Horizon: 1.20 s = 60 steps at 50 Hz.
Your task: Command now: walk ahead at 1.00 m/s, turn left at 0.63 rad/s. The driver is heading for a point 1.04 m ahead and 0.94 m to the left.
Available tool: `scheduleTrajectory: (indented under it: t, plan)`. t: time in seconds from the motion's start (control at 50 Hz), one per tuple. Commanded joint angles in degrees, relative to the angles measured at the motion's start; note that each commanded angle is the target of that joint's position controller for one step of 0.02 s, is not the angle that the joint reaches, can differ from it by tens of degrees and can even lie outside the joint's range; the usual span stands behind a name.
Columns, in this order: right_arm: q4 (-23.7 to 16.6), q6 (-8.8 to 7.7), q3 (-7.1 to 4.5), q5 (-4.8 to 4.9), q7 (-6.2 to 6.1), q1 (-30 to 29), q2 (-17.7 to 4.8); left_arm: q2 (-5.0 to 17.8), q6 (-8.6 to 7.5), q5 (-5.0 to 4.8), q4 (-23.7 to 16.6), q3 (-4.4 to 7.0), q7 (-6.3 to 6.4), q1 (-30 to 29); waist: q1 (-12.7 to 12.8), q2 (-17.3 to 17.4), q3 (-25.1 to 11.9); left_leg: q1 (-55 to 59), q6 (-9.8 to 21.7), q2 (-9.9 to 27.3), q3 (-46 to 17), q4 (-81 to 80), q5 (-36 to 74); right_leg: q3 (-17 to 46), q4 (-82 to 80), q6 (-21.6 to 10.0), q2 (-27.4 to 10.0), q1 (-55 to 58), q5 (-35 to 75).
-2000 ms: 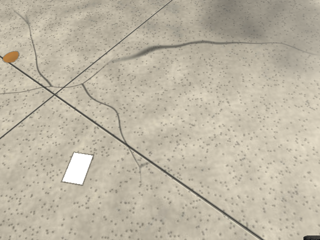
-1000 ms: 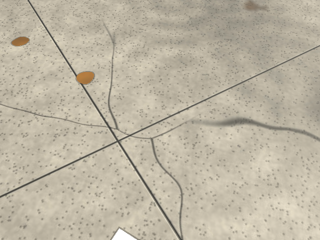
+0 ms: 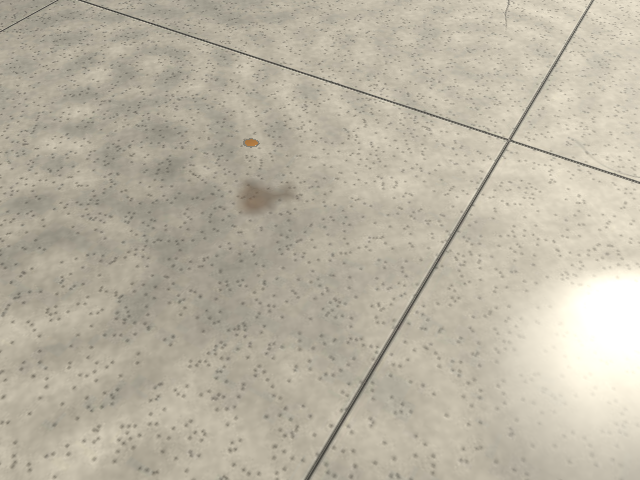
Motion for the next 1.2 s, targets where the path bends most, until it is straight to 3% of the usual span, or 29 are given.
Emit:
scheduleTrajectory:
  t: [0.02, 0.12, 0.16, 0.2, 0.24, 0.26, 0.28, 0.3, 0.32, 0.34, 0.36, 0.42, 0.5, 0.54, 0.62, 0.66, 0.7, 0.72, 0.74, 0.76, 0.8, 0.84, 0.88, 0.96, 1.08, 1.12, 1.16, 1.18, 1.2]
  plan:
    - [-2.60, 1.46, 0.11, -0.43, 0.26, 2.49, 0.56, 3.16, -2.09, 0.39, -4.12, 0.56, 0.53, -9.11, -4.37, -6.44, 5.05, -4.97, -0.75, 3.42, -2.48, -2.79, 7.50, 5.89, -17.61, -4.35, -14.19, -5.97, 11.56]
    - [-6.23, 0.18, 0.52, -1.28, 2.76, -7.17, -0.51, 7.35, -1.79, 0.13, -3.29, 1.10, 2.37, -6.14, -1.95, -0.94, 8.32, -4.63, 1.46, -0.10, 6.03, -22.32, 22.31, -4.74, -19.99, -2.55, -12.68, 0.30, 19.78]
    - [-7.69, -0.29, 0.05, -1.00, 4.20, -8.75, -1.92, 10.51, -0.91, 0.10, -3.26, 1.61, 2.89, -5.82, -2.65, -2.04, 6.94, -0.14, 3.34, -3.51, 10.90, -28.49, 22.66, -6.86, -16.37, -0.75, -13.47, 6.17, 39.45]
    - [-7.61, 0.36, -1.59, 0.01, 4.28, -3.28, -5.24, 14.44, 0.89, -0.61, -3.74, 2.57, 3.32, -5.91, -6.67, -6.76, 1.12, 8.08, 4.83, -9.20, 15.94, -27.88, 16.62, -7.19, -5.51, 0.22, -14.47, 12.89, 69.01]
    - [-3.76, 2.60, -4.95, 0.02, 3.41, 16.35, -11.97, 16.41, 2.11, -1.52, -5.48, 3.09, 2.94, -10.96, -17.65, -10.32, -7.85, 31.21, 8.46, -11.58, 13.78, -24.88, 6.21, -4.80, 19.14, -1.19, -16.01, 6.79, 79.52]
    - [-0.88, 3.51, -6.51, 0.41, 2.10, 26.03, -14.36, 13.34, 1.40, -2.22, -5.27, 2.29, 2.22, -13.77, -22.25, -5.81, -9.71, 45.98, 10.81, -10.64, 8.32, -30.17, 7.43, -4.18, 40.91, 0.59, -10.96, -4.12, 58.51]
    - [0.40, 3.52, -5.83, -0.53, 2.15, 22.24, -14.52, 0.66, -1.05, -0.92, -7.74, -1.10, 1.15, -13.91, -14.38, 19.27, -0.81, 47.25, 15.09, -9.20, -3.91, -34.22, 12.61, 0.53, 69.33, 3.02, 4.08, -24.24, -13.88]
    - [-4.53, 0.79, -3.30, -3.47, 2.70, 13.37, -11.01, -2.28, -3.69, -2.65, -12.65, -2.90, 0.51, -4.44, -3.14, 22.99, -13.12, 54.11, 26.61, 2.63, -42.19, -49.39, -16.73, 16.06, 77.47, 1.82, 6.61, -40.51, -18.26]
    - [-7.06, -0.47, -2.96, -3.20, 3.10, 12.34, -6.58, 5.70, -5.15, -3.10, -13.17, -1.99, 0.24, -11.20, -7.29, 8.68, -11.63, 50.03, 22.80, 4.74, -48.42, -59.37, -28.66, 20.12, 71.32, -1.70, 2.63, -39.82, -11.93]
    - [-6.64, -1.88, -2.91, -3.25, 3.55, 11.42, -6.23, 7.07, -5.32, -3.86, -14.59, -1.28, 0.46, -15.54, -5.06, -2.16, -4.71, 41.33, 20.06, 4.51, -47.49, -62.03, -30.36, 19.10, 63.75, -2.63, 0.97, -39.69, -7.38]
    - [-7.25, -2.95, -2.84, -2.89, 3.88, 8.07, -6.18, 6.15, -4.70, -2.24, -13.59, -1.45, 1.24, -15.30, -2.05, -10.27, -3.10, 33.97, 18.24, 3.09, -44.15, -60.64, -27.16, 19.90, 57.56, -2.25, -1.84, -35.51, -4.09]
    - [-9.16, -3.38, -2.66, -2.52, 2.08, 2.13, -6.42, 6.85, -2.26, -0.42, -12.42, -0.69, 2.19, -13.05, 1.23, -8.00, 0.31, 20.48, 17.91, -3.66, -31.00, -60.31, -12.62, 20.59, 46.53, 2.00, -4.76, -28.14, -1.13]
    - [-7.38, -2.47, -2.00, -1.10, -0.64, 5.66, -4.28, 2.58, -1.49, 0.78, -16.98, -1.80, 2.81, -26.18, -4.55, -4.63, 4.11, 13.99, 15.02, -9.75, -19.29, -60.00, -0.29, 15.81, 22.35, 6.52, -3.52, -24.97, 12.17]
    - [-6.46, -1.54, -2.42, -1.01, -0.99, 6.51, -5.15, 0.69, -1.71, 0.16, -18.73, -2.02, 2.26, -30.12, -7.21, -1.27, 2.96, 12.53, 12.14, -11.48, -17.32, -58.58, -0.03, 13.51, 11.96, 7.41, -0.84, -19.66, 19.41]
    - [-4.58, -1.07, -2.92, -0.30, -1.21, 7.91, -4.57, 4.74, -2.81, -2.61, -19.66, 0.28, 1.64, -30.67, -8.09, 3.00, 0.25, 20.46, 9.71, -9.65, -22.61, -52.77, -2.39, 16.71, 2.76, 7.62, 0.43, -14.02, 21.52]
    - [-4.56, -0.62, -3.42, -0.53, -1.47, 6.79, -4.72, 7.86, -3.57, -3.42, -18.99, 1.89, 1.68, -26.93, -5.06, 4.69, -1.74, 26.94, 8.29, -8.04, -24.22, -46.29, 8.91, 16.69, 1.25, 6.00, 0.06, -11.13, 17.06]
    - [-7.33, -0.25, -2.53, -3.19, -0.38, 1.47, -3.48, 11.25, -3.33, -3.79, -14.73, 3.94, 2.54, -3.51, 7.81, 5.15, -17.45, 20.77, 4.64, -10.01, -19.06, -20.64, 19.55, 18.57, 8.36, 2.26, -5.94, 16.42, 9.42]
    - [-8.94, -0.28, -0.08, -2.63, 0.09, 11.40, 5.72, 14.64, -2.98, -1.17, -13.24, 3.95, 2.38, 4.40, 2.81, -16.42, -28.41, 1.19, 2.35, -16.99, -13.50, 0.41, -20.08, 45.63, 4.03, -5.93, -20.86, 39.07, -11.99]
    - [-10.35, -0.40, 0.97, 1.64, -0.29, 13.12, 2.19, 14.00, -2.86, -0.55, -12.52, 3.75, 1.02, 3.25, 1.83, -31.86, -27.92, -11.57, 1.55, -12.25, -8.46, 11.56, -19.45, 68.39, -6.20, -9.95, -27.67, 39.65, -35.54]
    - [-9.69, 0.01, -0.03, 1.13, -0.78, 6.70, -3.05, 8.35, -2.14, -0.82, -14.30, 2.90, 1.47, -1.10, 4.43, -21.57, -17.89, -15.02, 1.09, -8.91, -6.01, 13.81, -12.74, 60.62, -8.49, -7.78, -24.10, 31.59, -36.55]
    - [-11.80, -0.03, -0.79, -2.49, -0.33, -3.68, -5.12, 7.41, -0.87, -0.07, -11.59, 2.38, 2.03, -2.27, 4.59, -3.97, -6.38, -11.90, 1.29, -5.58, -2.78, 9.56, -7.93, 41.36, -8.46, -4.51, -18.84, 16.05, -13.57]
    - [-13.11, 0.54, -0.84, -1.31, 0.58, -4.12, -3.12, 5.23, -1.18, 0.36, -9.17, 1.44, 2.06, -4.29, 1.21, -5.94, -1.96, -8.66, 1.76, -1.71, -3.32, 5.91, -6.16, 31.57, -10.20, -4.35, -16.48, 7.25, -3.63]
    - [-14.22, 1.66, -0.34, -0.11, 0.99, -4.05, -1.04, 3.14, -1.41, -1.05, -6.84, 0.79, 1.56, -4.60, -0.56, -7.56, -0.47, -10.34, 2.16, 0.56, -2.65, 5.19, -6.93, 25.77, -11.79, -4.35, -16.38, 4.48, -0.22]
    - [-15.84, 1.77, 0.27, -0.78, 1.76, -6.81, -1.09, 6.51, -1.44, -0.44, -4.95, 1.24, 2.00, -6.55, -2.43, -5.58, 4.03, -13.86, 0.27, 1.64, -1.66, 0.09, 3.31, 13.64, -15.97, -4.43, -16.16, -0.22, 9.11]
    - [-18.63, -0.67, 1.51, -1.01, 3.98, -19.64, 0.54, 10.66, -1.08, -0.80, -0.14, 0.92, 1.74, 3.09, 1.68, -1.19, 9.66, -6.82, 3.78, -4.33, 6.10, -25.79, 13.77, 2.39, -20.59, -3.46, -15.54, 4.61, 27.61]
    - [-19.66, -1.33, 0.45, -1.13, 4.48, -21.89, -1.63, 13.49, -0.26, -0.90, 1.18, 1.08, 2.05, 5.24, 0.29, -5.48, 6.85, -0.05, 5.43, -9.81, 11.64, -30.16, 9.35, 0.30, -15.69, -3.51, -16.48, 10.33, 56.37]
    - [-18.55, -0.70, -1.96, -1.17, 4.03, -12.13, -6.02, 16.26, 0.81, -0.75, 1.96, 1.18, 2.68, 4.94, -7.50, -12.27, -1.21, 12.64, 8.23, -13.46, 12.34, -31.21, 2.01, 0.24, 0.12, -3.88, -19.14, 14.27, 82.12]
    - [-14.80, 0.01, -3.93, -1.01, 3.19, 1.81, -9.24, 16.43, 1.36, -0.80, 1.75, 0.94, 3.01, 2.27, -15.18, -12.83, -7.82, 29.67, 10.41, -13.75, 11.12, -35.98, 5.44, -0.37, 14.22, -3.15, -18.38, 8.90, 84.08]
    - [-10.55, 0.90, -5.31, -0.83, 2.06, 13.93, -12.10, 14.01, 1.08, -0.44, 0.34, 0.09, 3.62, 1.02, -19.17, -8.77, -13.22, 51.76, 11.30, -8.39, 0.80, -36.44, 5.05, 0.65, 34.69, -1.45, -14.35, -7.54, 56.21]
